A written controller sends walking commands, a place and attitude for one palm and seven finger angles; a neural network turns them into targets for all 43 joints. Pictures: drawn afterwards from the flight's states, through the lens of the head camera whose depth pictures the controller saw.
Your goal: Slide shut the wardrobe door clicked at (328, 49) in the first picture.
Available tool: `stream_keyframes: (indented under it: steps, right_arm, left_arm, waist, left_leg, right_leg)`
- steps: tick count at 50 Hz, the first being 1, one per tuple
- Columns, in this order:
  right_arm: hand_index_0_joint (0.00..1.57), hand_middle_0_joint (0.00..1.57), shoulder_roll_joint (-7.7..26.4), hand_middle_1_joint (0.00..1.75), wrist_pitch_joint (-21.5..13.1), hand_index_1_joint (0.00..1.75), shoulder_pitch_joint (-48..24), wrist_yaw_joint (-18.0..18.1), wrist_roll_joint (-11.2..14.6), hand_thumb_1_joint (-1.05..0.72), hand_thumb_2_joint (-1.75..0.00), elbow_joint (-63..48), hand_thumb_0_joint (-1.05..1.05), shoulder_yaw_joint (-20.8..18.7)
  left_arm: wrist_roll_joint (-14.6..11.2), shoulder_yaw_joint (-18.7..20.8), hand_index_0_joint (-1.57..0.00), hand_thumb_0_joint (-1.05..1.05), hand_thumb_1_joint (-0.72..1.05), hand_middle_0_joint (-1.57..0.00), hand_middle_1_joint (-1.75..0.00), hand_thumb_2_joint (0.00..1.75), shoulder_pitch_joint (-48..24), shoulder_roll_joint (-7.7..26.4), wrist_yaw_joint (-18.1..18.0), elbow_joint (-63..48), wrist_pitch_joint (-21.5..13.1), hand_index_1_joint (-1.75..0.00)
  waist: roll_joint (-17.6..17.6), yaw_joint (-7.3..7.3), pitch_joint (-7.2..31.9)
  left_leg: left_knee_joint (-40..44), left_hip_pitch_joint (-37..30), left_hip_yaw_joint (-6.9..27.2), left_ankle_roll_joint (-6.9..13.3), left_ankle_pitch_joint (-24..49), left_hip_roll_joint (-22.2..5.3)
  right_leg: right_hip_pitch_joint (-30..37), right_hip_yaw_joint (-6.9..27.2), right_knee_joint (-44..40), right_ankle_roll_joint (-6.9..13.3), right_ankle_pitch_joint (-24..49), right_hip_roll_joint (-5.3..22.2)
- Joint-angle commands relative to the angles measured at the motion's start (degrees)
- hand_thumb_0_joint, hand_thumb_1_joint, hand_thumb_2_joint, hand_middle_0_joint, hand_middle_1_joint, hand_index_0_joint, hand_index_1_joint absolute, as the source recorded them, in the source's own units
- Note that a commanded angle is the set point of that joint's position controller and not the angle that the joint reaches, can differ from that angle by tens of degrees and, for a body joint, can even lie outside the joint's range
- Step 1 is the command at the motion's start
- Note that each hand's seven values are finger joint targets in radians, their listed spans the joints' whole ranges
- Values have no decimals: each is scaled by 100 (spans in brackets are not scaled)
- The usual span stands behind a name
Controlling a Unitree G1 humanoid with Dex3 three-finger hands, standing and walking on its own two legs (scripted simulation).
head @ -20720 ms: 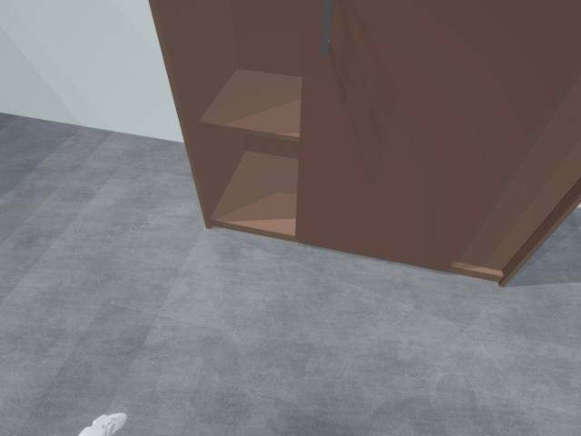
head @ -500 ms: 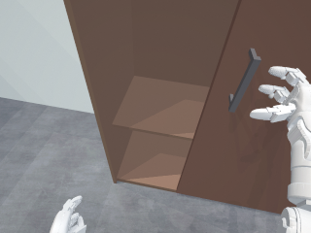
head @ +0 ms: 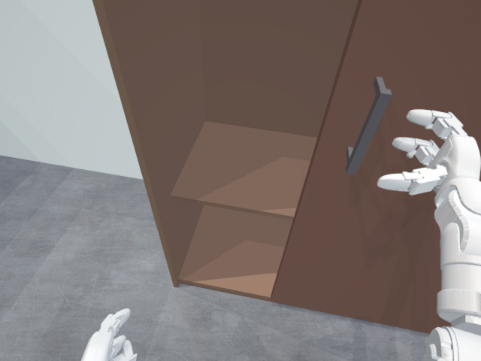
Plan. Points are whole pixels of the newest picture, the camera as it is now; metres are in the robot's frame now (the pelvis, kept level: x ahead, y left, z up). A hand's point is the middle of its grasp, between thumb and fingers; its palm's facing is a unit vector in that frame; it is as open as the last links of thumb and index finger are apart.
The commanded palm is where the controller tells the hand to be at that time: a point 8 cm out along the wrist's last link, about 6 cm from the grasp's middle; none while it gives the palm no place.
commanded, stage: move the hooked fingers beside the handle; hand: right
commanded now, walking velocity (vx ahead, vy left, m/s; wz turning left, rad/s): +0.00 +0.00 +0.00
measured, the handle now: (364, 129) +0.47 -0.19 +0.18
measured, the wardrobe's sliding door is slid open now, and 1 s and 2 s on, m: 0.40 0.40 0.40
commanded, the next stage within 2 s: feel for the door with the fingertips in 0.38 s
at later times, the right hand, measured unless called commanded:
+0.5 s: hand (404, 152) +0.40 -0.23 +0.19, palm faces +0.20 +0.98 -0.02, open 14.0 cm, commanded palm +0.36 -0.27 +0.18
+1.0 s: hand (387, 149) +0.40 -0.20 +0.19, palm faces +0.20 +0.98 +0.00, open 14.0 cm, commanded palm +0.38 -0.25 +0.18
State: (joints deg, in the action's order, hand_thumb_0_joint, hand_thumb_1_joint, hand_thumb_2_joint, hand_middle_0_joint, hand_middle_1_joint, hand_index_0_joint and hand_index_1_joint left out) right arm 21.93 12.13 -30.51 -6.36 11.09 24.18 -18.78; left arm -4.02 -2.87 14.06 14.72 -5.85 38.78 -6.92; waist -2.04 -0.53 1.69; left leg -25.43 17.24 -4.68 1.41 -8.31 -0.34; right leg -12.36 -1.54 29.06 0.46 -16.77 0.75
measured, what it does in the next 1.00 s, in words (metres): stands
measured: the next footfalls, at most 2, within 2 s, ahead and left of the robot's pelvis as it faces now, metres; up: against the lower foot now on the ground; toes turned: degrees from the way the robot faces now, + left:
none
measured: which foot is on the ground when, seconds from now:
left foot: down 0.00-1.00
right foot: down 0.00-1.00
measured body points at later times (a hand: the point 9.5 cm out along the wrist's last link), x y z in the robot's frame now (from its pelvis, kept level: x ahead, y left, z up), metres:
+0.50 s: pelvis +0.00 +0.01 +0.00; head +0.00 +0.02 +0.45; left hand +0.15 +0.25 -0.10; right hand +0.38 -0.28 +0.19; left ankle +0.06 +0.11 -0.74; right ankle -0.01 -0.11 -0.74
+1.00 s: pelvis +0.00 +0.01 +0.00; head -0.01 +0.02 +0.45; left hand +0.16 +0.25 -0.09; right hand +0.39 -0.26 +0.19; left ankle +0.06 +0.11 -0.74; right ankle -0.01 -0.11 -0.74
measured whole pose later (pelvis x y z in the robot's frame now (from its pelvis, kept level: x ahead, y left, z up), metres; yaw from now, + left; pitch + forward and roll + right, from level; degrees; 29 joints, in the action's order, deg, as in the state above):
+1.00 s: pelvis +0.00 +0.01 +0.00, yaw +0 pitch +0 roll +0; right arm 19.4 12.6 -32.6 -2.7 9.9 26.2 -17.2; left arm -3.4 -3.1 12.2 14.0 -5.8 39.0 -5.4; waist -1.9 0.0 2.0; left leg -25.2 16.9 -4.7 2.1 -8.4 0.4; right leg -11.7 -1.5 28.3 -0.3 -16.5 1.4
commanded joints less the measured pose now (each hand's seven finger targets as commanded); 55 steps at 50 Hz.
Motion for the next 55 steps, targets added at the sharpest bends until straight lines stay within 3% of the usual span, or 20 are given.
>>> stream_keyframes:
  steps: [1, 7, 9, 13, 17, 19, 20, 22, 25, 28, 30, 31, 33, 35, 36, 42, 44, 46, 51, 55]
  right_arm:
    - [30, 30, 1521, 120, -442, 120, -2476, 33, 57, 50, -30, -1189, 0, -406]
    - [30, 30, 1539, 120, -270, 120, -2644, 5, -67, 50, -30, -788, 0, -287]
    - [30, 30, 1395, 120, -368, 120, -2783, -26, -48, 50, -30, -1079, 0, -140]
    - [30, 30, 1252, 120, -557, 120, -3123, -69, 22, 50, -30, -1151, 0, 19]
    - [30, 30, 1419, 120, -564, 120, -2810, -25, 48, 50, -30, -1143, 0, -227]
    - [30, 30, 1757, 120, -449, 120, -2310, 22, 12, 50, -30, -924, 0, -602]
    - [30, 30, 1493, 120, -381, 120, -2355, 6, -2, 50, -30, -913, 0, -342]
    - [30, 30, 1311, 120, -310, 120, -2391, 12, -38, 50, -30, -898, 0, -181]
    - [30, 30, 1563, 120, -328, 120, -2487, 27, 1, 50, -30, -1131, 0, -388]
    - [30, 30, 1184, 120, -489, 120, -2772, 12, 61, 50, -30, -1530, 0, -77]
    - [30, 30, 1231, 120, -572, 120, -2789, 60, 68, 50, -30, -1588, 0, -122]
    - [30, 30, 1037, 120, -580, 120, -2735, 66, 66, 50, -30, -1590, 0, 36]
    - [30, 30, 1080, 120, -482, 120, -2667, 115, 30, 50, -30, -1255, 0, -6]
    - [30, 30, 1174, 120, -378, 120, -2852, 199, -9, 50, -30, -1170, 0, -54]
    - [30, 30, 1204, 120, -331, 120, -2769, 237, -36, 50, -30, -1132, 0, -109]
    - [30, 30, 954, 120, -380, 120, -2626, 341, -25, 50, -30, -1395, 0, -12]
    - [30, 30, 1296, 120, -398, 120, -2545, 378, -57, 50, -30, -1251, 0, -305]
    - [30, 30, 1220, 120, -359, 120, -2518, 385, -74, 50, -30, -1027, 0, -261]
    - [30, 30, 960, 120, -352, 120, -3252, 396, -202, 50, -30, -943, 0, 191]
    - [30, 30, 898, 120, -506, 120, -3443, 345, -114, 50, -30, -1013, 0, 237]
  left_arm:
    - [20, 268, -20, 0, 90, -20, -30, 90, -547, 744, -71, -800, -278, -30]
    - [16, 240, -20, 0, 90, -20, -30, 90, -554, 749, -95, -802, -196, -30]
    - [22, 252, -20, 0, 90, -20, -30, 90, -584, 724, -85, -866, -205, -30]
    - [11, 245, -20, 0, 90, -20, -30, 90, -526, 718, -95, -830, -256, -30]
    - [32, 270, -20, 0, 90, -20, -30, 90, -520, 731, -78, -802, -273, -30]
    - [53, 280, -20, 0, 90, -20, -30, 90, -529, 774, -77, -789, -209, -30]
    - [26, 250, -20, 0, 90, -20, -30, 90, -568, 734, -73, -817, -180, -30]
    - [16, 257, -20, 0, 90, -20, -30, 90, -567, 725, -56, -837, -171, -30]
    - [28, 283, -20, 0, 90, -20, -30, 90, -579, 763, -61, -872, -157, -30]
    - [23, 294, -20, 0, 90, -20, -30, 90, -591, 706, -50, -908, -206, -30]
    - [28, 306, -20, 0, 90, -20, -30, 90, -564, 711, -56, -863, -231, -30]
    - [29, 305, -20, 0, 90, -20, -30, 90, -584, 686, -50, -862, -240, -30]
    - [16, 285, -20, 0, 90, -20, -30, 90, -588, 709, -63, -786, -223, -30]
    - [32, 276, -20, 0, 90, -20, -30, 90, -623, 724, -82, -758, -197, -30]
    - [38, 281, -20, 0, 90, -20, -30, 90, -640, 702, -77, -764, -191, -30]
    - [67, 276, -20, 0, 90, -20, -30, 90, -690, 649, -35, -842, -181, -30]
    - [85, 280, -20, 0, 90, -20, -30, 90, -685, 686, -53, -793, -130, -30]
    - [62, 262, -20, 0, 90, -20, -30, 90, -701, 663, -57, -802, -108, -30]
    - [48, 246, -20, 0, 90, -20, -30, 90, -682, 638, -88, -777, -114, -30]
    - [66, 284, -20, 0, 90, -20, -30, 90, -561, 659, -97, -740, -174, -30]
  waist:
    - [39, -20, 1452]
    - [30, 51, 1232]
    - [-152, 48, 1464]
    - [-140, 159, 1464]
    - [-46, 23, 1719]
    - [42, -116, 1686]
    - [27, -33, 1472]
    - [-20, 1, 1322]
    - [74, -14, 1523]
    - [-47, 77, 1659]
    - [-24, 91, 1647]
    - [-135, 88, 1681]
    - [-20, 99, 1377]
    - [36, 118, 1353]
    - [-1, 48, 1452]
    - [76, -41, 1753]
    - [184, -66, 1707]
    - [388, -50, 1458]
    - [-95, 155, 1283]
    - [-73, 167, 1782]
  left_leg:
    - [254, -1124, 342, 62, 432, 93]
    - [334, -981, 346, 49, 127, 62]
    - [290, -1065, 366, 73, 348, 72]
    - [305, -977, 323, 59, 372, 99]
    - [249, -1216, 340, 65, 667, 86]
    - [216, -1384, 347, 69, 739, 72]
    - [246, -1275, 317, 48, 681, 55]
    - [286, -1145, 311, 56, 539, 61]
    - [258, -1275, 387, 42, 614, 48]
    - [250, -1219, 397, 41, 705, 75]
    - [254, -1208, 385, 36, 716, 84]
    - [262, -1194, 393, 33, 670, 83]
    - [322, -1049, 367, 32, 414, 87]
    - [385, -1071, 416, 18, 227, 48]
    - [379, -1166, 447, 24, 218, 35]
    - [263, -1411, 440, 42, 726, 44]
    - [264, -1459, 471, 23, 726, 44]
    - [298, -1382, 475, -1, 569, 32]
    - [449, -1026, 464, 14, 105, 37]
    - [346, -1194, 415, 29, 588, 74]
  right_leg:
    - [-155, 302, -560, 1, 1033, -35]
    - [-288, 298, -604, 17, 779, -47]
    - [-117, 281, -548, 18, 987, -53]
    - [-17, 330, -554, -1, 968, -57]
    - [-10, 310, -522, 0, 1199, -65]
    - [-173, 269, -532, 8, 1251, -65]
    - [-233, 261, -579, 10, 1185, -62]
    - [-257, 265, -604, 7, 1070, -56]
    - [-238, 251, -544, 35, 1114, -50]
    - [-33, 234, -496, 34, 1180, -48]
    - [-5, 247, -479, 33, 1194, -46]
    - [22, 233, -480, 27, 1151, -61]
    - [-133, 267, -523, 28, 932, -63]
    - [-210, 256, -530, 47, 796, -75]
    - [-234, 247, -531, 41, 805, -81]
    - [-110, 213, -512, 34, 1195, -68]
    - [-197, 183, -491, 49, 1165, -66]
    - [-346, 188, -535, 63, 1006, -53]
    - [-193, 215, -568, 66, 714, -79]
    - [50, 252, -504, 53, 1094, -85]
